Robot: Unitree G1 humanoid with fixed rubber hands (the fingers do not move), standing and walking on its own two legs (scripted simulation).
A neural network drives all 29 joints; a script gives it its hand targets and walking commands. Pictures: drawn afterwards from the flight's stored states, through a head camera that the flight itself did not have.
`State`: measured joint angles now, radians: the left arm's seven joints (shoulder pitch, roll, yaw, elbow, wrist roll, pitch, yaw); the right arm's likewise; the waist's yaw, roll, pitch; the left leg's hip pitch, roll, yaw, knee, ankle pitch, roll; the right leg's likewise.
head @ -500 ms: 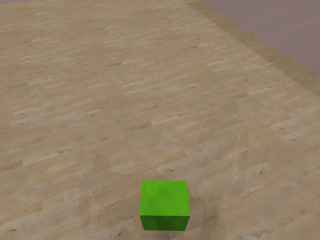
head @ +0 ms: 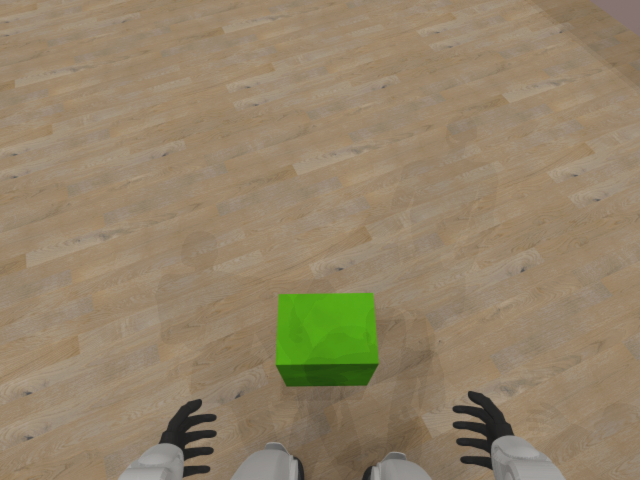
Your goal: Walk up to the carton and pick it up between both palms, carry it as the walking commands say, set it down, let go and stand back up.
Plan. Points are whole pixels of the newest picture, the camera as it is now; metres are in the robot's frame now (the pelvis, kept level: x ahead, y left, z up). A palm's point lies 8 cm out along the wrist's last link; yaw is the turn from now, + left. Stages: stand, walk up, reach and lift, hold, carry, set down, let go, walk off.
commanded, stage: reach and lift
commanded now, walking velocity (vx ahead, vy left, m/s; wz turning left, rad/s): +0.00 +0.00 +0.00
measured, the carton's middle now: (326, 343) +0.43 +0.03 -0.59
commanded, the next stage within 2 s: none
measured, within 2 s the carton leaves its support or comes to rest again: neither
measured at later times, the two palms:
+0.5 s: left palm (184, 375) +0.25 +0.23 -0.15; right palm (466, 367) +0.29 -0.19 -0.14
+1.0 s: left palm (204, 288) +0.41 +0.24 -0.18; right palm (442, 286) +0.44 -0.17 -0.18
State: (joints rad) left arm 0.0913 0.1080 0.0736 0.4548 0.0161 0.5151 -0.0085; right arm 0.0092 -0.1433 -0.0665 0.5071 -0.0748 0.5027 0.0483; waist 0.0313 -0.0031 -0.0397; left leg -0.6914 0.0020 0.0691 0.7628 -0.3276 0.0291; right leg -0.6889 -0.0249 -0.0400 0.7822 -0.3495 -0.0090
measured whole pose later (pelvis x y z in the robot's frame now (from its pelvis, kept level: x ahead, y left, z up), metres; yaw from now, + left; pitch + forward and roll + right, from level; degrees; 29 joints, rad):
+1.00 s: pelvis -0.05 +0.00 -0.09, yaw +0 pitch +38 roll +0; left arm -0.95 0.30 0.29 0.87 -0.06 0.14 0.00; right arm -0.98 -0.23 -0.22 0.83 0.02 0.18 -0.08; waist 0.04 -0.02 -0.01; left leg -1.46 0.02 0.06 1.16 -0.36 0.03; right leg -1.46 -0.01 -0.03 1.17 -0.38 -0.02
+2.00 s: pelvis -0.09 +0.00 -0.29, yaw -1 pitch +44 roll +0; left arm -1.25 0.36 0.23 1.06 -0.15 0.07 0.06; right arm -1.29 -0.32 -0.17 1.02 0.11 0.10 -0.11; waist 0.06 -0.01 0.09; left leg -2.15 0.01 0.03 1.92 -0.54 0.03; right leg -2.14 -0.01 -0.02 1.93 -0.56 -0.01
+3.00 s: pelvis -0.11 +0.00 -0.36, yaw -1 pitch +36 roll +0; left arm -1.44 0.37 0.07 1.20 -0.27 0.02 0.11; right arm -1.46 -0.35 -0.03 1.16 0.26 0.04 -0.14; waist 0.05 0.00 0.34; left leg -2.24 0.02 0.03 2.14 -0.53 0.03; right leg -2.23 -0.01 -0.03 2.15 -0.55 -0.02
